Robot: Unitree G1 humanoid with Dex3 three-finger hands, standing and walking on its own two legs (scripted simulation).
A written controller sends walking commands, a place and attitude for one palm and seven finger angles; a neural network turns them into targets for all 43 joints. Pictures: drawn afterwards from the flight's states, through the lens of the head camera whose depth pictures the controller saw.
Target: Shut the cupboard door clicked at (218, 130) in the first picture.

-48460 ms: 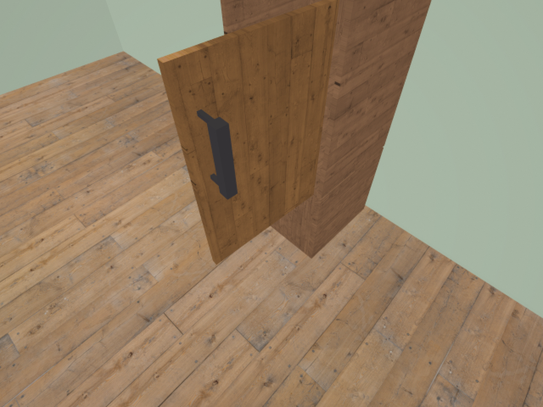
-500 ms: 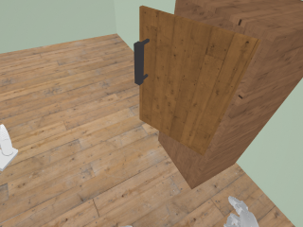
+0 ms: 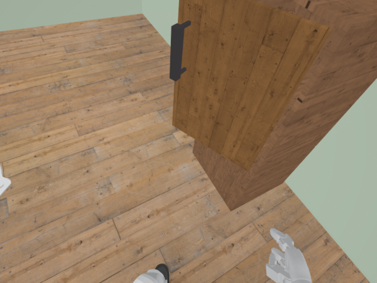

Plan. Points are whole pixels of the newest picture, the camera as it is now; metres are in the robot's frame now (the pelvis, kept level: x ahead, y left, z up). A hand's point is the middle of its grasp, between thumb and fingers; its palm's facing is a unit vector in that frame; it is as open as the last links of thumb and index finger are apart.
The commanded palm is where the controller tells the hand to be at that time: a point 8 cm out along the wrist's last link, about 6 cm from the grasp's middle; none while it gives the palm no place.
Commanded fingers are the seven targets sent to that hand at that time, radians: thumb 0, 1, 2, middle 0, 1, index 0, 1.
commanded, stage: step back with the hand held close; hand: left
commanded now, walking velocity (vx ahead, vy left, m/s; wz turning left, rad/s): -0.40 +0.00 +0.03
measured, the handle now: (180, 51) +0.75 +0.12 +0.07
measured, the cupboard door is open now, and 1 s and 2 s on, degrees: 26 26 26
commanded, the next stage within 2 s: stop stepping back and stand still in 0.02 s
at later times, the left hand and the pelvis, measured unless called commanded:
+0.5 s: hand out of the picture +0.12 +0.29 +0.17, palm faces +0.47 -0.82 -0.33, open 7.4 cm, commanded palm +0.05 +0.32 +0.19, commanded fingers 0.00 0.90 0.90 -0.20 -0.30 -0.20 -0.30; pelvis -0.09 +0.02 +0.01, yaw +1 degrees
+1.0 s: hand out of the picture +0.12 +0.30 +0.18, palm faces +0.48 -0.80 -0.36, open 7.4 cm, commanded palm +0.06 +0.34 +0.19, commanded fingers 0.00 0.90 0.90 -0.20 -0.30 -0.20 -0.30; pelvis -0.08 +0.03 +0.01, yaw +1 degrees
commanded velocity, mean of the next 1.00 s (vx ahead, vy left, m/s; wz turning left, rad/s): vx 0.06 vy -0.03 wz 0.01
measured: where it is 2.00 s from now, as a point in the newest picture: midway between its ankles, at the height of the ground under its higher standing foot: outside the picture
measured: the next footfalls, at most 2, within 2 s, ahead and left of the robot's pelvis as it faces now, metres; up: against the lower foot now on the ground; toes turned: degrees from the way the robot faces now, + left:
left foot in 0.36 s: +0.03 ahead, +0.13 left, +0.00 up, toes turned +4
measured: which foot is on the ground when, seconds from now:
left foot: down 0.00-0.20, up 0.22-0.34, down 0.36-1.00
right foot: down 0.00-1.00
